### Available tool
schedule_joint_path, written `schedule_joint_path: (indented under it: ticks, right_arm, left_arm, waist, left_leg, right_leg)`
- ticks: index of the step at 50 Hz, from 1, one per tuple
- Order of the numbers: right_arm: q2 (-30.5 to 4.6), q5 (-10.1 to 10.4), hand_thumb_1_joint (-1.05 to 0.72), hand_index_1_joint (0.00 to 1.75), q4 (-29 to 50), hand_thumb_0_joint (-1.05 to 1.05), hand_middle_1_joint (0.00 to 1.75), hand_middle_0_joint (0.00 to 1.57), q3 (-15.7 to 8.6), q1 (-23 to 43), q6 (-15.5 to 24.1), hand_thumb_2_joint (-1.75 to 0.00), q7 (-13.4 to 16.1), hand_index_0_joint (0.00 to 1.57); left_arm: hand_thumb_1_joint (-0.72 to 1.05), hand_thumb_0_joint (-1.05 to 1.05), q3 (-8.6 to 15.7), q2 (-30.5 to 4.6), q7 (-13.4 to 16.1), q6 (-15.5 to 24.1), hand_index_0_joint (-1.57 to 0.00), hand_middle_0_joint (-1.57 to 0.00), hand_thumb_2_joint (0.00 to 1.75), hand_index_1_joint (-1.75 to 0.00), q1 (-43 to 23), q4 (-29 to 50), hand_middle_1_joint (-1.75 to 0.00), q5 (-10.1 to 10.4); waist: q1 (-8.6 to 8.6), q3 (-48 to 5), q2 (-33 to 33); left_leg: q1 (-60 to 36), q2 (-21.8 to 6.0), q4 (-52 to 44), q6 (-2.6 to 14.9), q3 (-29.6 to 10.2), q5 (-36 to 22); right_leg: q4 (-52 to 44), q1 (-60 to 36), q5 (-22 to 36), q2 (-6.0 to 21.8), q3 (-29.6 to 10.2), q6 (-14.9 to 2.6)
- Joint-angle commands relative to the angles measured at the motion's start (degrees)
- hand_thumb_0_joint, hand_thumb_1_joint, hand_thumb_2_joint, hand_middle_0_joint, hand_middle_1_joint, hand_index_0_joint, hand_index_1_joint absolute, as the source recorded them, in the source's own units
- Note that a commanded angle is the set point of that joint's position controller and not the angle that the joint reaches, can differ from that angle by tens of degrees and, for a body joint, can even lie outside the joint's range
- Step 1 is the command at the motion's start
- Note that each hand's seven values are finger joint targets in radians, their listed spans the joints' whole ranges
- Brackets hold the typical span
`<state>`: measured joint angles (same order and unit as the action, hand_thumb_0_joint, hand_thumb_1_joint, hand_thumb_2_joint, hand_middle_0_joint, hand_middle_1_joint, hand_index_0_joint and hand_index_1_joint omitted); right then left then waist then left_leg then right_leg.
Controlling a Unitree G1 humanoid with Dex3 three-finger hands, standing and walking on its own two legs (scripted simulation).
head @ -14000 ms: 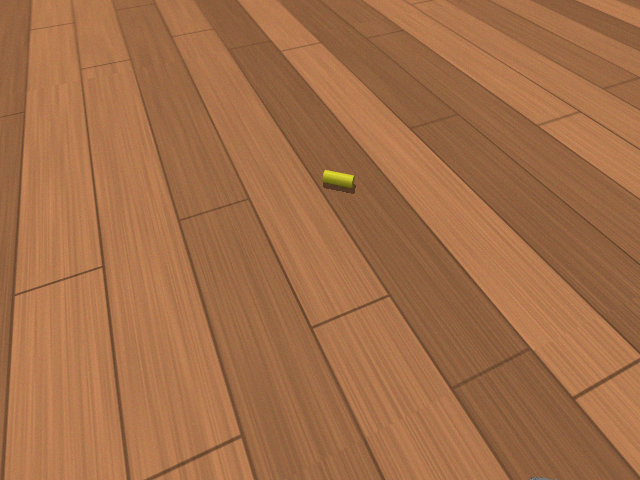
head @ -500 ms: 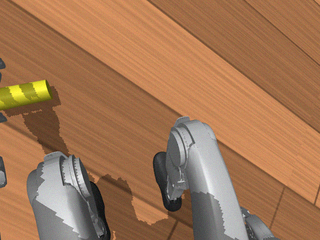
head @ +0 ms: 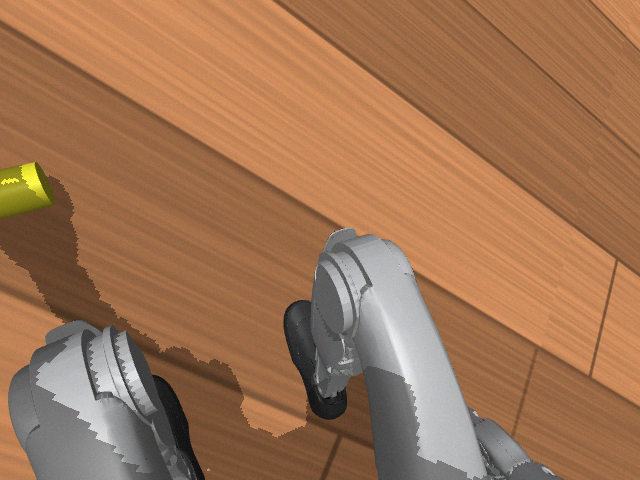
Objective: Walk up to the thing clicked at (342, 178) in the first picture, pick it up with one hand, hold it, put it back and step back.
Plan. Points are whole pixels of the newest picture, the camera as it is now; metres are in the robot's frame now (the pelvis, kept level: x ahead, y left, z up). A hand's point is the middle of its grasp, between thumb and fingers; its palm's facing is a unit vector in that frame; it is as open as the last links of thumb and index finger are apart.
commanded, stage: rest palm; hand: left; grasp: from above
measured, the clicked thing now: out of the picture +0.49 +0.28 -0.28
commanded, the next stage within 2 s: close in 0.64 s
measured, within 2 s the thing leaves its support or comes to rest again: neither
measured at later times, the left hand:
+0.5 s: hand out of the picture +0.48 +0.28 -0.24, palm faces -0.46 -0.12 -0.88, open 13.8 cm
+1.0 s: hand out of the picture +0.48 +0.28 -0.26, palm faces -0.46 -0.11 -0.88, open 12.8 cm
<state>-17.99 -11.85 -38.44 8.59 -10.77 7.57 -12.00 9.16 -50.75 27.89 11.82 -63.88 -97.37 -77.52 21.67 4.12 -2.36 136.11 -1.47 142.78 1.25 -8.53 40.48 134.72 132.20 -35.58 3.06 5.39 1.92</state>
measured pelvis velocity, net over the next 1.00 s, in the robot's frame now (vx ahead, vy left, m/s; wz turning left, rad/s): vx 0.00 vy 0.01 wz -0.07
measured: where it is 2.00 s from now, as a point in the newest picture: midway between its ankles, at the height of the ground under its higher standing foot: (252, 418)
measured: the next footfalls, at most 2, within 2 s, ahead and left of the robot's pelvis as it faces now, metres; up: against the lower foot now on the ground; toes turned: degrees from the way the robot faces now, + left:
none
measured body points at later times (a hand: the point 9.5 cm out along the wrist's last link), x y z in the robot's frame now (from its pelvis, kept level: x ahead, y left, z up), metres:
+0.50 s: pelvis +0.00 +0.00 -0.01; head +0.29 +0.10 +0.33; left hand +0.50 +0.28 -0.19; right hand +0.01 -0.26 -0.07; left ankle +0.07 +0.12 -0.28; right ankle +0.11 -0.13 -0.28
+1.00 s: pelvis +0.00 +0.01 -0.01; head +0.29 +0.11 +0.32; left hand +0.50 +0.28 -0.21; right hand +0.02 -0.25 -0.06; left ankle +0.07 +0.12 -0.28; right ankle +0.11 -0.13 -0.28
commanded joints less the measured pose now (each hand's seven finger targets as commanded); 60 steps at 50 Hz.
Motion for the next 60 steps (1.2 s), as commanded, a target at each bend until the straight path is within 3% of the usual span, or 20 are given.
schedule_joint_path:
  ticks: [1,5,8,12,14,15,17,18,22,26,28,32,34,38,41,46,48,53,54,60]
  right_arm:
    - [-16.65,-1.23,-0.89,0.30,-0.88,0.00,0.30,0.20,-3.65,-13.40,0.56,-0.90,0.02,0.20]
    - [-17.26,-2.18,-0.89,0.30,-0.96,0.00,0.30,0.20,-2.86,-13.49,1.24,-0.90,-0.32,0.20]
    - [-18.18,-2.37,-0.89,0.30,-1.48,0.00,0.30,0.20,-3.17,-13.32,1.70,-0.90,-0.68,0.20]
    - [-18.18,-3.06,-0.89,0.30,-1.59,0.00,0.30,0.20,-2.32,-13.25,2.07,-0.90,-1.53,0.20]
    - [-18.76,-3.14,-0.89,0.30,-1.87,0.00,0.30,0.20,-2.46,-12.71,2.23,-0.90,-1.75,0.20]
    - [-19.24,-3.40,-0.89,0.30,-1.41,0.00,0.30,0.20,-2.35,-13.15,2.52,-0.90,-2.00,0.20]
    - [-18.87,-3.31,-0.89,0.30,-1.28,0.00,0.30,0.20,-1.91,-11.99,2.79,-0.90,-2.33,0.20]
    - [-19.02,-3.40,-0.89,0.30,-1.38,0.00,0.30,0.20,-1.75,-12.21,3.07,-0.90,-2.60,0.20]
    - [-19.53,-3.33,-0.90,0.30,-1.27,0.00,0.30,0.20,-1.70,-11.36,3.70,-0.90,-2.82,0.20]
    - [-19.30,-3.58,-0.90,0.30,-0.84,0.00,0.30,0.20,-1.05,-10.89,3.97,-0.90,-3.32,0.20]
    - [-19.70,-3.57,-0.90,0.30,-0.70,0.00,0.30,0.20,-0.48,-10.71,4.33,-0.90,-3.35,0.20]
    - [-19.77,-3.46,-0.90,0.30,-0.12,0.00,0.30,0.20,0.10,-9.78,5.03,-0.90,-3.74,0.20]
    - [-19.91,-3.32,-0.90,0.30,-0.59,0.00,0.30,0.20,-0.15,-10.10,4.79,-0.90,-3.74,0.20]
    - [-19.87,-3.93,-0.89,0.30,-0.57,0.00,0.30,0.20,0.53,-9.42,5.12,-0.90,-4.22,0.20]
    - [-20.78,-3.84,-0.89,0.30,-0.08,0.00,0.30,0.20,0.82,-9.40,5.42,-0.90,-4.38,0.20]
    - [-21.31,-4.06,-0.89,0.30,-0.21,0.00,0.30,0.20,0.89,-9.41,6.20,-0.90,-4.74,0.20]
    - [-21.16,-3.94,-0.89,0.30,-0.14,0.00,0.30,0.20,1.20,-8.74,6.28,-0.90,-4.74,0.20]
    - [-21.53,-3.84,-0.89,0.30,0.05,0.00,0.30,0.20,1.72,-8.76,6.84,-0.90,-4.91,0.20]
    - [-21.43,-4.00,-0.89,0.30,-0.18,0.00,0.30,0.20,1.90,-9.19,6.80,-0.90,-4.94,0.20]
    - [-21.14,-3.48,-0.90,0.30,0.14,0.00,0.30,0.20,1.80,-8.12,6.86,-0.90,-5.06,0.20]
  left_arm:
    - [-0.52,0.00,0.77,-14.02,2.28,1.85,-0.06,-0.06,0.99,-0.98,-17.41,7.30,-0.97,0.15]
    - [-0.50,0.00,0.64,-15.93,3.71,3.09,-0.06,-0.06,0.97,-0.98,-16.61,7.81,-0.98,-0.30]
    - [-0.50,0.00,1.31,-17.14,5.26,3.05,-0.07,-0.07,0.98,-0.97,-15.17,9.09,-0.97,-0.30]
    - [-0.49,0.00,1.36,-16.48,6.67,2.16,-0.07,-0.08,1.00,-0.98,-14.13,6.00,-0.98,-0.99]
    - [-0.47,0.00,2.25,-17.85,7.44,1.74,-0.09,-0.11,1.04,-1.00,-13.60,6.15,-0.98,-0.73]
    - [-0.48,0.00,1.88,-17.21,7.51,1.39,-0.08,-0.10,1.03,-0.99,-13.45,4.21,-0.98,-1.08]
    - [-0.47,0.00,1.67,-16.87,7.73,0.86,-0.09,-0.09,1.04,-1.01,-13.50,3.94,-1.00,-0.87]
    - [-0.46,0.00,1.16,-16.38,7.61,0.85,-0.10,-0.10,1.02,-1.00,-14.04,3.21,-1.00,-0.54]
    - [-0.49,0.00,1.69,-17.79,7.59,0.75,-0.08,-0.09,1.01,-1.01,-13.71,4.34,-1.01,-0.02]
    - [-0.50,0.00,-0.21,-15.36,7.19,0.64,-0.07,-0.07,0.98,-1.01,-13.45,1.69,-1.01,-0.03]
    - [-0.50,0.00,0.58,-17.13,7.45,1.13,-0.07,-0.07,0.99,-1.01,-15.65,3.81,-1.01,0.36]
    - [-0.50,0.00,-0.90,-16.39,7.46,1.32,-0.07,-0.08,1.01,-1.01,-14.20,2.47,-1.01,-0.18]
    - [-0.50,0.00,0.26,-17.93,8.32,1.65,-0.07,-0.08,1.02,-1.03,-15.37,4.81,-1.02,-0.04]
    - [-0.45,0.00,-1.40,-15.01,8.71,1.16,-0.11,-0.12,1.05,-1.03,-13.56,0.26,-1.02,-0.25]
    - [-0.35,0.00,-0.31,-18.12,9.57,1.31,-0.18,-0.19,1.06,-1.03,-15.52,2.78,-1.01,-0.90]
    - [-0.30,0.00,-0.71,-17.74,10.19,0.83,-0.21,-0.20,0.95,-0.99,-15.03,1.48,-1.00,-0.11]
    - [-0.30,0.00,-0.23,-18.83,10.27,0.40,-0.21,-0.20,0.93,-0.97,-14.55,0.88,-0.99,-0.13]
    - [-0.26,0.00,-1.20,-17.75,9.81,0.14,-0.24,-0.22,0.89,-0.96,-14.16,0.39,-0.99,0.70]
    - [-0.24,0.00,-0.15,-19.70,10.00,0.31,-0.26,-0.24,0.89,-0.95,-15.19,1.99,-0.97,0.93]
    - [-0.18,0.00,-0.50,-19.31,9.61,0.10,-0.30,-0.27,0.88,-0.94,-14.50,3.10,-0.97,1.32]
  waist:
    - [3.04,-37.66,21.74]
    - [2.97,-37.95,23.60]
    - [1.74,-39.70,27.00]
    - [3.11,-35.94,26.10]
    - [2.00,-36.43,27.56]
    - [3.22,-34.47,26.58]
    - [3.09,-34.41,24.63]
    - [4.16,-32.89,24.69]
    - [3.23,-34.38,25.14]
    - [4.91,-31.84,23.77]
    - [4.80,-32.03,24.42]
    - [4.90,-31.65,24.83]
    - [4.30,-34.12,27.01]
    - [5.50,-30.27,25.70]
    - [5.28,-31.60,26.57]
    - [5.96,-30.91,26.64]
    - [5.11,-31.84,26.17]
    - [6.16,-29.67,25.40]
    - [5.72,-30.75,26.77]
    - [4.96,-31.76,27.18]
  left_leg:
    - [-28.17,1.24,-13.23,0.38,3.90,-10.42]
    - [-29.58,1.02,-12.28,0.05,3.91,-11.32]
    - [-31.96,0.66,-12.49,-0.64,3.49,-14.13]
    - [-30.75,0.44,-12.08,-0.66,3.02,-14.63]
    - [-30.53,0.40,-12.43,-0.78,2.84,-14.48]
    - [-30.19,0.41,-12.26,-0.74,2.73,-14.07]
    - [-28.91,0.33,-11.74,-0.44,2.52,-13.41]
    - [-28.15,0.40,-11.42,-0.21,2.72,-12.74]
    - [-28.52,0.33,-11.61,-0.25,2.44,-13.10]
    - [-28.14,0.24,-11.42,-0.28,1.91,-11.46]
    - [-27.96,0.28,-11.76,-0.20,1.57,-10.69]
    - [-29.44,-0.03,-11.40,-0.56,1.15,-11.42]
    - [-30.68,-0.10,-12.07,-0.83,0.99,-13.05]
    - [-29.60,-0.22,-11.82,-1.00,0.38,-12.08]
    - [-30.81,-0.31,-11.90,-1.02,0.08,-13.05]
    - [-29.60,-0.27,-11.73,-0.84,0.56,-12.71]
    - [-29.55,-0.46,-11.85,-0.92,0.11,-12.98]
    - [-28.80,-0.32,-11.02,-0.65,0.34,-12.88]
    - [-29.25,-0.51,-11.84,-0.86,0.12,-13.09]
    - [-29.33,-0.66,-11.73,-1.07,0.00,-13.00]
  right_leg:
    - [-10.55,-21.15,10.21,-3.41,6.18,-2.91]
    - [-10.19,-22.58,11.47,-3.86,6.38,-2.96]
    - [-9.27,-22.61,13.45,-4.19,6.92,-3.38]
    - [-8.65,-21.41,14.36,-4.38,7.68,-3.06]
    - [-8.67,-21.83,14.18,-4.46,7.68,-3.32]
    - [-8.43,-21.07,14.03,-4.30,7.92,-3.20]
    - [-8.71,-21.51,14.01,-4.70,7.95,-2.99]
    - [-8.89,-21.47,13.64,-4.61,7.75,-2.84]
    - [-9.22,-23.01,13.88,-4.73,7.87,-2.84]
    - [-8.91,-21.13,12.66,-4.69,8.39,-2.66]
    - [-9.31,-21.40,11.95,-4.51,8.56,-2.66]
    - [-8.51,-21.59,12.69,-4.60,8.67,-2.57]
    - [-8.71,-22.98,14.06,-4.77,8.69,-2.78]
    - [-7.91,-20.23,13.32,-4.61,9.48,-2.60]
    - [-7.89,-21.22,14.07,-4.54,9.35,-2.61]
    - [-8.69,-22.75,14.18,-4.96,9.25,-2.50]
    - [-8.51,-23.24,14.38,-5.09,9.35,-2.65]
    - [-8.81,-22.92,14.39,-4.88,9.36,-2.30]
    - [-9.05,-23.79,14.18,-5.14,9.61,-2.47]
    - [-8.88,-24.11,14.52,-5.28,9.40,-2.58]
